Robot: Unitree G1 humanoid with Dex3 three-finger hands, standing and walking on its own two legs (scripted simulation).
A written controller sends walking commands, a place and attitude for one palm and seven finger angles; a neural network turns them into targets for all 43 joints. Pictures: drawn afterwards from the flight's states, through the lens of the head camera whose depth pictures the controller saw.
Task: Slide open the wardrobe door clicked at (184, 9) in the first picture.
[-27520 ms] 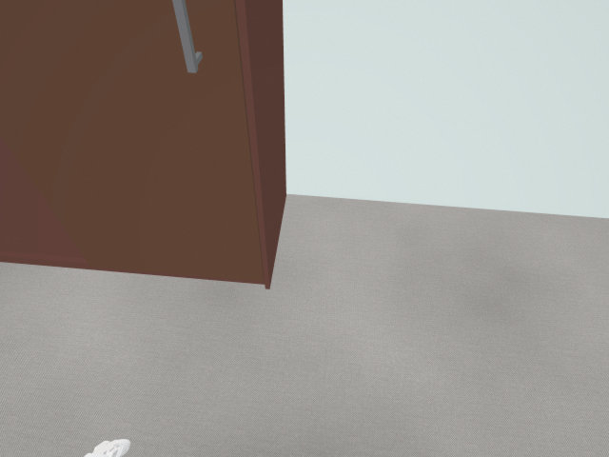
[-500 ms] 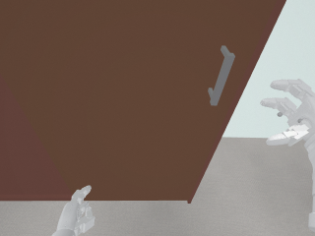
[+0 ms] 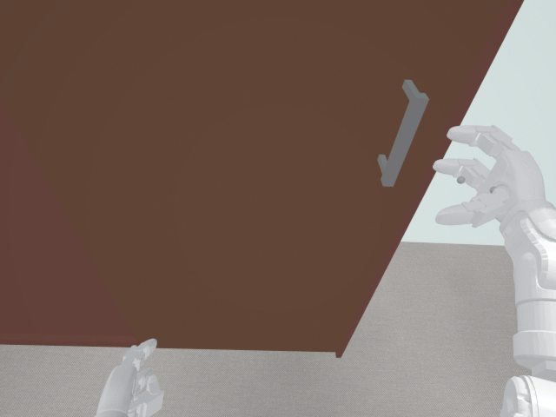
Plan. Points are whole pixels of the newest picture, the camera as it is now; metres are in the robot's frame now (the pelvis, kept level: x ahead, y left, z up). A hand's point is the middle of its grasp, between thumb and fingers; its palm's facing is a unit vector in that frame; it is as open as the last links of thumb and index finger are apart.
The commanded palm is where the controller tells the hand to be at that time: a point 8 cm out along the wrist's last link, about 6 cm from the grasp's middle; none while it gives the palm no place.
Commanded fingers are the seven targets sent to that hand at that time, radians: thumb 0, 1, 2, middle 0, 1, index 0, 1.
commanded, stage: move the hooked fingers beside the handle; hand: right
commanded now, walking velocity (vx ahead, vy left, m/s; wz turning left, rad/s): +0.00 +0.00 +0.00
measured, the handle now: (398, 135) +0.48 -0.14 +0.20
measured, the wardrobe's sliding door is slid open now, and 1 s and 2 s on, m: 0.00 0.00 0.00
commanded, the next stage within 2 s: none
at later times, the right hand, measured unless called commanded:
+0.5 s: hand (446, 165) +0.41 -0.19 +0.21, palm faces -0.03 +1.00 -0.03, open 14.0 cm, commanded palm +0.39 -0.24 +0.21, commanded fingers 0.00 0.50 -0.30 0.30 1.20 0.30 1.20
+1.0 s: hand (447, 163) +0.42 -0.19 +0.20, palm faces -0.05 +1.00 +0.01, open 14.0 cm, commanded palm +0.40 -0.25 +0.21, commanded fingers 0.00 0.50 -0.30 0.30 1.20 0.30 1.20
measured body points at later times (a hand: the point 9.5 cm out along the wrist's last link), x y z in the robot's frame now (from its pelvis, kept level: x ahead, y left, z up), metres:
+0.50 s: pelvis +0.00 +0.01 +0.00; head -0.01 +0.03 +0.45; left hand +0.12 +0.28 -0.10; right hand +0.41 -0.24 +0.21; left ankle -0.05 +0.09 -0.74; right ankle +0.03 -0.10 -0.74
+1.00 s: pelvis +0.00 +0.00 +0.00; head -0.01 +0.01 +0.45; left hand +0.12 +0.26 -0.10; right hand +0.42 -0.25 +0.20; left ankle -0.05 +0.09 -0.74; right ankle +0.03 -0.10 -0.74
